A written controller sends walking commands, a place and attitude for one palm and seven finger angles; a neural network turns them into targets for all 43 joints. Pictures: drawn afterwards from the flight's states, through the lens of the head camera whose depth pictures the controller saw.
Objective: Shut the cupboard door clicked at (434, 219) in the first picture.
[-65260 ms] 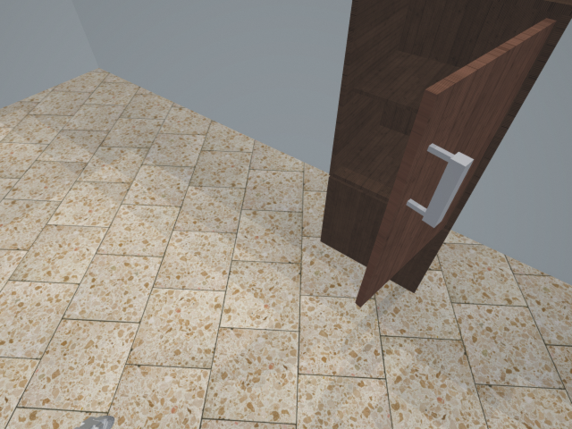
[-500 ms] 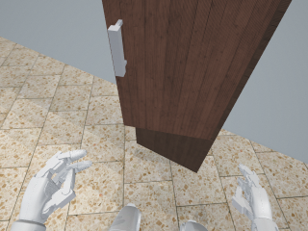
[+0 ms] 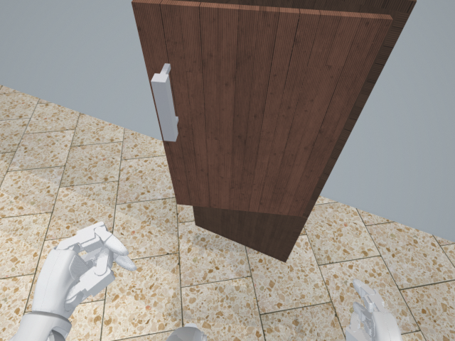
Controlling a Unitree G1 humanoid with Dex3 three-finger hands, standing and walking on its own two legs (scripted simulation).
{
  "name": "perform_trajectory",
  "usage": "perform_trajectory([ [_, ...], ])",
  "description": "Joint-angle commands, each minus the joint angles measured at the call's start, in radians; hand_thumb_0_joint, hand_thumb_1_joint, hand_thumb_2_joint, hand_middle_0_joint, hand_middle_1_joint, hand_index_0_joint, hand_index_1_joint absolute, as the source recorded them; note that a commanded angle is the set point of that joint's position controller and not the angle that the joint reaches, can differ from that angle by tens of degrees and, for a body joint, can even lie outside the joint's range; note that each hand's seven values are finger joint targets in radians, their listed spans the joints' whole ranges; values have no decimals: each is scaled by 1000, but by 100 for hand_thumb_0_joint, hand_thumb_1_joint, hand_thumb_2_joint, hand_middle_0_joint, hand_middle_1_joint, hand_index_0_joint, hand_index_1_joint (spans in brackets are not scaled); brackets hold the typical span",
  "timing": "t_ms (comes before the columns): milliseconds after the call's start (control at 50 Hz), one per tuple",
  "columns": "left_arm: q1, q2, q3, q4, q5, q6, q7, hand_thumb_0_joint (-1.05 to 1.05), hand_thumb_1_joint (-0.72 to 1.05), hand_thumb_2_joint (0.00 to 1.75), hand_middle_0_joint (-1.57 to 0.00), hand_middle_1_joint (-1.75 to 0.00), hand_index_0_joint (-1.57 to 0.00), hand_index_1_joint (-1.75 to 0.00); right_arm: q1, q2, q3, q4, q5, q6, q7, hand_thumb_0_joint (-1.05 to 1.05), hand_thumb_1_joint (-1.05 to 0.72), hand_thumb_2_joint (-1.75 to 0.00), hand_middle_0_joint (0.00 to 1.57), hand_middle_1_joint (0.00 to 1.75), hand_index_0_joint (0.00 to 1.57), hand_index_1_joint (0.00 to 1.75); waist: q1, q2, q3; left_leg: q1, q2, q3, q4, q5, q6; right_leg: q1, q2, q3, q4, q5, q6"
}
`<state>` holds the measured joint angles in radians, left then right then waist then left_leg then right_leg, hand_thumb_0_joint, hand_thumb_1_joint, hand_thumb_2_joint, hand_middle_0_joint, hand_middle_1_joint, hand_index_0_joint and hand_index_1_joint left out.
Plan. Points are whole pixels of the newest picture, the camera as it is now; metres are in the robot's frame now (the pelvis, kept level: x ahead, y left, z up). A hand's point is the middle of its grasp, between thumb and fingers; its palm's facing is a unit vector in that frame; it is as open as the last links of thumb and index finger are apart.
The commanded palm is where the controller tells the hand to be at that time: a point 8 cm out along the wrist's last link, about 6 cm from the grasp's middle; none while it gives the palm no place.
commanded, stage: raise the hand and make a fist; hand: left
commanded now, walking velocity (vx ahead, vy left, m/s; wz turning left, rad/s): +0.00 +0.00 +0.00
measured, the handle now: (168, 103) +0.52 +0.16 +0.13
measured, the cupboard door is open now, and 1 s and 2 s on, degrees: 18 18 18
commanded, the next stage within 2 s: bring the fist close to the handle in 0.90 s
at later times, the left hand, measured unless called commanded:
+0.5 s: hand (104, 238) +0.23 +0.19 +0.13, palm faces -0.02 -1.00 -0.05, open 3.1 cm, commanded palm +0.20 +0.24 +0.14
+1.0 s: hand (117, 234) +0.24 +0.17 +0.13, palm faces -0.01 -1.00 -0.04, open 3.1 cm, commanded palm +0.21 +0.22 +0.14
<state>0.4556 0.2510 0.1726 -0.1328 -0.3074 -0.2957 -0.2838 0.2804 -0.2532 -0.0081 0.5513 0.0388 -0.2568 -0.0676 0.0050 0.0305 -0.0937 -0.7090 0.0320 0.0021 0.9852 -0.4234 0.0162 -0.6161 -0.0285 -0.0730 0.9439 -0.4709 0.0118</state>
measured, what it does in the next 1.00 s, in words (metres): stands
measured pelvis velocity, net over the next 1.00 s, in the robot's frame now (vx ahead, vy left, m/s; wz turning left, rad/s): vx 0.01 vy -0.02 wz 0.00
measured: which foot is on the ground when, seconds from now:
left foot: down 0.00-1.00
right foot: down 0.00-1.00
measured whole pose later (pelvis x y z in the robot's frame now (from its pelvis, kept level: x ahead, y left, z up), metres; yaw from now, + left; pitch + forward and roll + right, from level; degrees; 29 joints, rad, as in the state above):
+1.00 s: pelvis +0.01 -0.02 +0.03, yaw +0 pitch +2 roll -1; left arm 0.31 0.26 0.20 -0.10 -0.31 -0.15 -0.28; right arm 0.26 -0.26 0.04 0.57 0.05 -0.25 -0.06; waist 0.02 0.05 -0.05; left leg -0.45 0.03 0.01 0.75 -0.34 -0.01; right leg -0.38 -0.02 -0.07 0.73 -0.40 -0.01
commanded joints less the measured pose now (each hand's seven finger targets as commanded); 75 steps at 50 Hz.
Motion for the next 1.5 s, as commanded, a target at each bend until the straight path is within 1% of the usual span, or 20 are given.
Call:
perform_trajectory([
  [0,-67,125,69,-275,-8,-48,18,0,90,90,-113,-132,-113,-132,-82,-102,-25,-180,9,-57,-3,0,-90,-90,20,30,20,30,9,76,-160,228,-21,-58,-222,170,0,60,51,-10,-152,178,-33],
  [100,-94,118,62,-242,-4,10,26,0,90,90,-123,-142,-123,-142,-85,-104,-14,-185,10,-36,-1,0,-90,-90,20,30,20,30,1,30,-101,244,-19,-57,-257,150,-2,86,56,-14,-197,185,-29],
  [180,-148,129,63,-246,-4,46,17,0,90,90,-130,-150,-130,-150,-90,-104,0,-194,12,-28,-2,0,-90,-90,20,30,20,30,6,49,-91,275,-21,-55,-285,147,-2,118,55,-11,-228,189,-32],
  [200,-162,135,70,-238,-5,52,15,0,90,90,-130,-150,-130,-150,-86,-107,2,-194,11,-26,-3,0,-90,-90,20,30,20,30,3,19,-93,279,-21,-56,-291,147,-1,126,56,-13,-233,190,-30],
  [300,-234,148,79,-251,-12,73,5,0,90,90,-130,-150,-130,-150,-99,-106,14,-187,13,-32,-6,0,-90,-90,20,30,20,30,8,49,-91,315,-24,-53,-316,154,-1,159,53,-8,-265,198,-30],
  [480,-299,164,103,-229,-26,118,-4,0,90,90,-130,-150,-130,-150,-117,-108,16,-162,19,-47,-12,0,-90,-90,20,30,20,30,17,16,-100,360,-31,-35,-348,199,5,227,43,7,-321,243,-23],
  [520,-252,165,119,-172,-30,129,-6,0,90,90,-130,-150,-130,-150,-111,-111,13,-152,17,-48,-12,0,-90,-90,20,30,20,30,20,-28,-76,346,-33,-28,-343,206,6,236,39,21,-340,246,-19],
  [580,-251,148,106,-160,-34,129,-10,0,90,90,-130,-150,-130,-150,-118,-111,11,-155,18,-50,-9,0,-90,-90,20,30,20,30,20,-35,-46,329,-37,-20,-349,178,3,224,33,30,-355,207,-16],
  [700,-274,160,115,-218,-21,88,10,0,90,90,-130,-150,-130,-150,-115,-108,4,-155,16,-57,-8,0,-90,-90,20,30,20,30,21,12,-84,361,-39,-10,-344,207,4,235,32,35,-345,233,-16],
  [720,-273,181,128,-211,-18,83,16,0,90,90,-130,-150,-130,-150,-109,-113,4,-148,12,-57,-7,0,-90,-90,20,30,20,30,16,-17,-73,352,-36,-15,-340,206,6,234,33,40,-349,229,-15],
  [860,-268,153,103,-187,-18,80,2,0,90,90,-130,-150,-130,-150,-110,-112,1,-143,16,-55,-7,0,-90,-90,20,30,20,30,11,4,-71,352,-38,-7,-334,211,6,230,28,47,-351,247,-11],
  [920,-259,172,122,-179,-23,83,-2,0,90,90,-130,-150,-130,-150,-110,-114,-1,-141,14,-54,-9,0,-90,-90,20,30,20,30,11,-40,-75,350,-38,-10,-326,222,9,239,27,56,-354,261,-7],
  [980,-266,149,111,-195,-28,79,-2,0,90,90,-130,-150,-130,-150,-113,-108,1,-143,14,-54,-9,0,-90,-90,20,30,20,30,9,-11,-94,368,-38,-7,-328,241,7,240,29,41,-342,297,-8],
  [1080,-443,130,60,-148,-9,75,13,0,90,90,-130,-150,-130,-150,-111,-114,3,-116,15,-52,-16,0,-90,-90,20,30,20,30,-23,-18,-66,370,-36,-15,-330,189,8,186,32,38,-348,229,-6],
  [1180,-566,117,22,-84,22,94,35,0,90,90,-130,-150,-130,-150,-117,-110,5,-106,17,-48,-19,0,-90,-90,20,30,20,30,-16,23,-97,398,-33,-22,-352,177,6,189,30,30,-345,205,-16],
  [1220,-571,134,40,-42,31,106,51,0,90,90,-130,-150,-130,-150,-112,-114,5,-102,13,-43,-16,0,-90,-90,20,30,20,30,-7,-23,-116,397,-31,-23,-354,205,7,207,32,29,-341,237,-15],
  [1280,-614,112,36,-11,37,115,72,0,90,90,-130,-150,-130,-150,-117,-105,5,-102,12,-31,-7,0,-90,-90,20,30,20,30,1,-10,-146,412,-34,-12,-358,253,2,234,28,23,-331,304,-17],
  [1320,-609,160,85,54,42,125,85,0,90,90,-130,-150,-130,-150,-110,-114,3,-95,9,-14,-3,0,-90,-90,20,30,20,30,10,-57,-140,393,-33,-7,-356,272,4,252,29,30,-334,329,-15],
  [1380,-698,135,65,82,51,124,95,0,90,90,-130,-150,-130,-150,-120,-107,3,-97,11,2,3,0,-90,-90,20,30,20,30,7,-11,-137,402,-34,1,-364,269,-1,242,28,29,-333,328,-19],
  [1480,-812,122,40,124,60,107,105,0,90,90,-130,-150,-130,-150,-107,-111,-5,-83,11,17,6,0,-90,-90,20,30,20,30,-14,-22,-162,425,-32,6,-356,287,0,238,32,33,-337,360,-17],
])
